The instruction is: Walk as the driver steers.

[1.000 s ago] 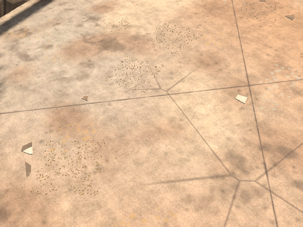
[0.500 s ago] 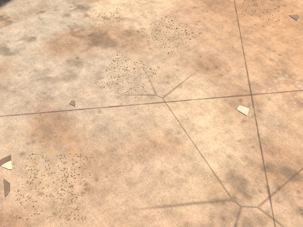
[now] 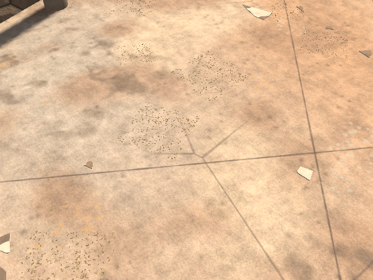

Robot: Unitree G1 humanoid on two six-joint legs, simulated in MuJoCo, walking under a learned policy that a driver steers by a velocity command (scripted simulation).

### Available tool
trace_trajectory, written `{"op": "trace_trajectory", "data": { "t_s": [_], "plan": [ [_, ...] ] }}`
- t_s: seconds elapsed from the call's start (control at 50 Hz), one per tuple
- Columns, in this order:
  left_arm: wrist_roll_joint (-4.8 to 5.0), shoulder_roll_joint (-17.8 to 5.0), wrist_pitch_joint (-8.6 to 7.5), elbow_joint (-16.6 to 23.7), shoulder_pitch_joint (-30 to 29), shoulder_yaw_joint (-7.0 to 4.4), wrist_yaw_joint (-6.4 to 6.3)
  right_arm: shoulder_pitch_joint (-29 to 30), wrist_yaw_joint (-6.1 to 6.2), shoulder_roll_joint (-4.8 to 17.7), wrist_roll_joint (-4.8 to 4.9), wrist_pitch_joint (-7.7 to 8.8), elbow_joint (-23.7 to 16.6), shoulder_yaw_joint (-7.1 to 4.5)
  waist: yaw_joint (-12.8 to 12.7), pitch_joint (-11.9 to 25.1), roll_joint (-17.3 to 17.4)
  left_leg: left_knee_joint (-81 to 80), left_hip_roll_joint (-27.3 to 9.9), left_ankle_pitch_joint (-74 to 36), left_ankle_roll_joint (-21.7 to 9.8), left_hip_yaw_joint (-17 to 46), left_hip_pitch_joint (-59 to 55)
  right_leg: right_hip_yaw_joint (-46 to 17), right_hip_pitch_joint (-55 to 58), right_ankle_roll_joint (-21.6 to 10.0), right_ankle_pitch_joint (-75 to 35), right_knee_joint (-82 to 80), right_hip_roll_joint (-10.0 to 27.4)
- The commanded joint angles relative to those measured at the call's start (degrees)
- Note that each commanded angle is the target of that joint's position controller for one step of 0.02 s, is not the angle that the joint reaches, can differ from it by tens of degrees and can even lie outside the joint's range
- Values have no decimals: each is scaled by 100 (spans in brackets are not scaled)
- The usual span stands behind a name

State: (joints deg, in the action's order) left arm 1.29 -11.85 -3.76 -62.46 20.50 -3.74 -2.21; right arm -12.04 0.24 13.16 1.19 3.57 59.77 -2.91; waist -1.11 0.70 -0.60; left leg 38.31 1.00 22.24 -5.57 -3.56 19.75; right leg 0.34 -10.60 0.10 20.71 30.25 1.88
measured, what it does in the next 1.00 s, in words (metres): walks ahead, turning right: right foot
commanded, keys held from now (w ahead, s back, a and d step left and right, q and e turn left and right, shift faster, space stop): w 0.06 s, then w+e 0.24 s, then e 0.66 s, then w+e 0.04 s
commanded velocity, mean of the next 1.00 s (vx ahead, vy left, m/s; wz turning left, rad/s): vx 0.21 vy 0.00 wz -0.42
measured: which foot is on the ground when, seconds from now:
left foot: down 0.00-0.50, up 0.52-1.00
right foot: down 0.00-0.08, up 0.10-0.50, down 0.52-1.00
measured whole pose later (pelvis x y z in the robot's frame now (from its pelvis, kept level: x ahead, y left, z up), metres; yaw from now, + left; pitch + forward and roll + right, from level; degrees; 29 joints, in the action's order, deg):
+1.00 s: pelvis +0.32 +0.00 +0.00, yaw -28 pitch +4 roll +0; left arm 0.5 -16.7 1.8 -40.4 9.8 -4.9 -2.3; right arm -7.1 2.7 15.7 0.3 1.9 45.1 -3.5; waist -1.7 -0.4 -0.7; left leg 36.4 1.0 16.8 3.4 7.0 24.8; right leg -11.4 -23.6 -3.4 8.3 29.5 -9.4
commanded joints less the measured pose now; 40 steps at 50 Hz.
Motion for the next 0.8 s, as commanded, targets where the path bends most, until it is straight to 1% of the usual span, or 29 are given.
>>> {"op": "trace_trajectory", "data": {
  "t_s": [0.02,0.04,0.06,0.08,0.1,0.12,0.14,0.16,0.18,0.2,0.22,0.26,0.32,0.38,0.4,0.44,0.48,0.5,0.52,0.54,0.56,0.58,0.6,0.62,0.64,0.66,0.7,0.74,0.8],
  "plan": [
    [69,-946,-115,247,-41,-179,42,400,-89,248,69,254,-405,-51,172,-554,-669,-573,-168,-64,-116,10,621,-1769,208,-1077,42,-1358,1492],
    [80,-962,-87,328,-272,-183,67,-35,-81,306,79,243,-204,-104,393,-419,-615,-986,-4,-518,-98,-119,-449,-1331,-368,-888,-182,-1190,1181],
    [61,-962,-86,424,-490,-182,77,-614,-60,479,59,211,16,-200,641,-228,-475,-1018,2,-823,-100,35,-1481,-913,-974,-696,-743,-710,863],
    [57,-670,-120,585,-737,-103,95,-1390,-3,956,40,208,177,-358,949,-96,555,-1748,-894,-301,-451,1462,-2506,-116,-2040,-314,-1249,958,199],
    [6,-290,-234,762,-701,-4,84,-2092,-24,1433,27,212,291,-457,1091,273,1940,-2580,-2164,-412,-1147,3670,-3467,171,-3271,-64,406,2852,-401],
    [89,-552,-297,736,-785,-86,100,-1909,-12,923,-81,272,272,-268,887,68,1223,-2504,-2432,-699,-1209,3865,-3336,-596,-3804,-197,975,3958,-219],
    [186,-589,-321,690,-733,-104,147,-1536,-10,600,-102,319,155,-164,674,-197,801,-2401,-2255,-1111,-951,3128,-3121,-900,-4022,-396,506,4261,-37],
    [192,-529,-317,648,-710,-106,162,-1222,-39,541,-111,349,64,-123,495,-250,546,-2450,-2030,-1390,-703,2464,-2928,-902,-4013,-515,-49,4148,129],
    [157,-515,-295,640,-787,-135,162,-1023,-71,480,-105,353,20,-83,402,-383,424,-2492,-1851,-2030,-482,1875,-2726,-888,-3953,-573,-480,3823,239],
    [131,-515,-245,633,-797,-169,179,-948,-75,338,-130,331,13,-28,323,-360,481,-2527,-1631,-2510,-293,1323,-2539,-784,-3708,-588,-740,3580,318],
    [128,-400,-188,628,-761,-160,215,-992,-63,307,-168,309,27,-8,280,-318,569,-2576,-1529,-2769,-217,1013,-2358,-684,-3492,-560,-911,3441,331],
    [89,-236,-91,735,-951,-125,277,-1069,4,450,-214,290,54,-20,253,-399,462,-2762,-1491,-3080,-257,639,-2129,-542,-3490,-439,-1238,3194,319],
    [43,-133,-82,1148,-1687,-33,321,-787,113,646,-252,269,-60,-33,249,-753,317,-3022,-1337,-3486,-173,28,-1547,-263,-3257,-311,-1951,1894,240],
    [-33,-98,-68,1526,-2331,51,428,-910,248,823,-169,204,-81,-59,368,-722,400,-2776,-1236,-4574,23,-551,-1277,417,-2447,-263,-2430,935,36],
    [-33,-145,-38,1608,-2375,48,468,-992,274,860,-138,169,-65,-71,352,-656,451,-2575,-1271,-4859,45,-642,-1411,503,-2303,-289,-2404,790,-30],
    [-40,-355,15,1685,-2107,-20,526,-927,320,966,-82,102,-121,-116,122,-380,645,-1925,-1368,-5936,98,-749,-1740,617,-1875,-454,-2148,641,-256],
    [-60,-734,36,1565,-1240,-189,578,-646,358,1084,-46,22,-284,-173,-376,135,802,-743,-1441,-6702,161,-733,-1900,636,-961,-716,-1798,527,-518],
    [-64,-1047,32,1428,-606,-338,554,-435,338,1092,-39,6,-408,-180,-732,465,683,292,-1271,-6200,294,-736,-1683,510,-84,-910,-2177,-10,-618],
    [-101,-1413,68,1407,-193,-451,428,-483,276,992,-125,52,-541,-148,-863,857,-5,2055,-848,-3993,611,-772,-711,-383,1130,-1205,-3652,-251,-4],
    [-227,-1775,102,1584,-575,-412,324,-1196,136,221,-424,149,-652,35,11,1452,-1412,4207,138,1922,873,-281,1142,-2485,2593,-2083,-7022,503,1421],
    [-308,-1677,95,1765,-411,-361,366,-1431,22,498,-158,258,-744,13,-168,2720,-1007,5035,278,1915,809,968,1418,-3912,2831,-2857,-5526,-357,2067],
    [-221,-1382,102,1944,-851,-315,369,-727,13,780,38,260,-920,-79,-255,1909,-390,4904,40,1306,712,997,1810,-3346,2081,-2515,-4147,-774,1675],
    [-58,-1135,110,2028,-1356,-254,349,-375,76,809,21,199,-1036,-106,-65,1013,100,4409,-193,728,710,862,1989,-2708,1105,-2106,-3143,-1074,1330],
    [-34,-1020,115,2114,-1621,-206,336,-282,179,886,-66,94,-1023,-158,94,625,376,4009,-374,446,734,842,1769,-2411,253,-1874,-2596,-1261,1120],
    [-86,-1014,121,2146,-1701,-209,327,-322,247,978,-124,-21,-1090,-218,243,471,313,3624,-471,281,737,887,1400,-2229,-400,-1783,-2293,-1382,953],
    [-157,-1033,125,2157,-1692,-210,321,-375,284,968,-157,-116,-1148,-248,333,422,124,3353,-480,179,745,867,1121,-2104,-810,-1722,-2177,-1466,802],
    [-211,-1154,112,2175,-1574,-251,270,-391,348,783,-217,-190,-1251,-234,364,492,-201,2835,-410,-24,813,804,984,-1855,-1091,-1693,-2535,-1405,600],
    [-185,-1265,165,2221,-1429,-289,182,-185,398,744,-243,-227,-1385,-231,292,631,-307,2360,-336,-207,914,838,1170,-1905,-968,-1630,-2366,-1329,540],
    [-99,-1297,297,2347,-1362,-297,66,207,423,766,-214,-285,-1587,-230,156,711,-455,1741,-275,-564,1021,984,1419,-2216,-749,-1419,-920,-1334,435]
  ]
}}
